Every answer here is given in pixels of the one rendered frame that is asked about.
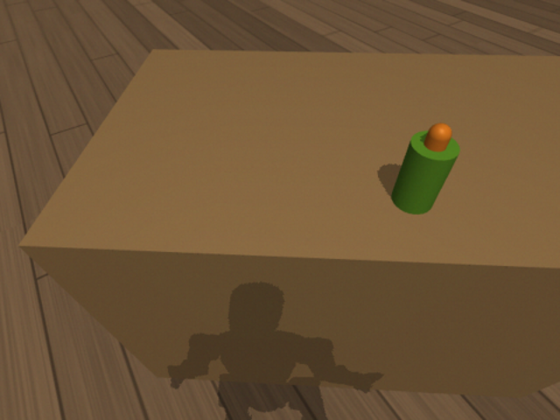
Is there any bottle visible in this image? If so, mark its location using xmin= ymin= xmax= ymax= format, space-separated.
xmin=391 ymin=123 xmax=460 ymax=214

